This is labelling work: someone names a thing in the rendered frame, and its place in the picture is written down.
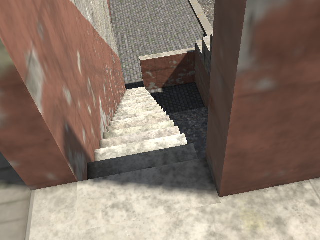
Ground stairs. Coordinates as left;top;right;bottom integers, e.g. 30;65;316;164
87;87;198;180

